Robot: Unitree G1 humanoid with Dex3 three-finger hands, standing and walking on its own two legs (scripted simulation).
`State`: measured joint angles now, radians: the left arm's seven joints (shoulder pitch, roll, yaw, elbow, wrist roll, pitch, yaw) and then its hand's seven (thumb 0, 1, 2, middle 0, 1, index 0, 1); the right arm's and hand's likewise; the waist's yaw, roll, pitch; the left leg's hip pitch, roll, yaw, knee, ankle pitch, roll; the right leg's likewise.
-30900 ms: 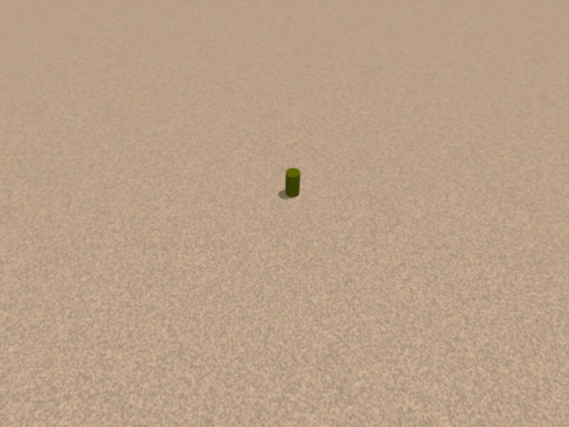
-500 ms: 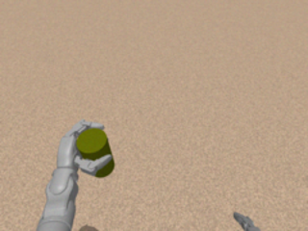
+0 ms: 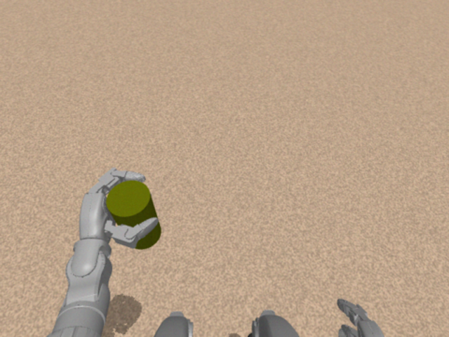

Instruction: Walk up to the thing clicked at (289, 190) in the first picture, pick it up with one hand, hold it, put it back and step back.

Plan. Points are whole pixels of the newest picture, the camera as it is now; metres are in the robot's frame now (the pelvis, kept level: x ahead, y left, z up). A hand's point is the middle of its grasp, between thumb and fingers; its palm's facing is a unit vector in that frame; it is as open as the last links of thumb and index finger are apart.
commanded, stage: crouch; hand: left
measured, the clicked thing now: (137, 217) +0.34 +0.18 -0.03
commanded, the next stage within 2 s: lower in 1.52 s
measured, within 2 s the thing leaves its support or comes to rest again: neither
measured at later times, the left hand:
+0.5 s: hand (149, 237) +0.38 +0.20 -0.25, palm faces +0.08 -1.00 -0.01, open 10.1 cm
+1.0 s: hand (158, 245) +0.41 +0.20 -0.41, palm faces +0.09 -1.00 -0.01, open 10.1 cm
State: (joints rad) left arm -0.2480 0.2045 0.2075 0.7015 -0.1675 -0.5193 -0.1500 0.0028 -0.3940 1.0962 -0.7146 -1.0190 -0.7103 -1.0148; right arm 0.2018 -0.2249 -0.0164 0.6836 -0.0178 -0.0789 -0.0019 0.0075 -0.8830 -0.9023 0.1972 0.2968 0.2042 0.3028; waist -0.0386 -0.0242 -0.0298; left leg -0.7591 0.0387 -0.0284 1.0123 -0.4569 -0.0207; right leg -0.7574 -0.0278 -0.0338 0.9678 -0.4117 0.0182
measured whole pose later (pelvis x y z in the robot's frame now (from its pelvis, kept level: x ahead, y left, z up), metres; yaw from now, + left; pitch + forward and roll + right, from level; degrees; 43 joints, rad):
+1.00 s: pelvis -0.08 +0.01 -0.36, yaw -4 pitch +29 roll -6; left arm -0.77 0.50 0.48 1.23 -0.07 -0.77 -0.19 0.00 -0.39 1.10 -0.72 -1.01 -0.72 -1.01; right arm 0.12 -0.29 0.10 0.73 -0.13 -0.04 0.09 0.00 -0.92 -0.91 0.20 0.30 0.20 0.30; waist -0.19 -0.04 -0.05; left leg -2.18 0.00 -0.14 2.35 -0.68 -0.03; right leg -2.16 -0.03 -0.04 2.25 -0.60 0.04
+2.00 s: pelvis -0.08 +0.02 -0.41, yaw -10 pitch +21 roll -13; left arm -0.77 0.70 0.50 1.35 -0.04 -0.91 -0.12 0.00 -0.40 1.10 -0.73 -0.99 -0.73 -0.99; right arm -0.03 -0.36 0.33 0.64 -0.26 0.02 0.14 0.00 -0.93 -0.91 0.20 0.30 0.21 0.30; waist -0.28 -0.16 0.20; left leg -2.25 -0.02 -0.27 2.58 -0.71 -0.03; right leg -2.16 0.01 -0.14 2.37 -0.59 0.07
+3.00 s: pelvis -0.08 +0.03 -0.42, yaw -14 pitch +15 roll -19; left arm -0.77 0.85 0.46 1.49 -0.01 -1.05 0.03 0.00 -0.40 1.11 -0.74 -0.99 -0.73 -0.98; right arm -0.14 -0.37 0.51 0.57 -0.36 0.04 0.14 0.00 -0.91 -0.90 0.20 0.30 0.21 0.30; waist -0.31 -0.26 0.31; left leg -2.21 -0.01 -0.36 2.64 -0.73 -0.01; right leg -2.08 0.04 -0.22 2.34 -0.57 0.08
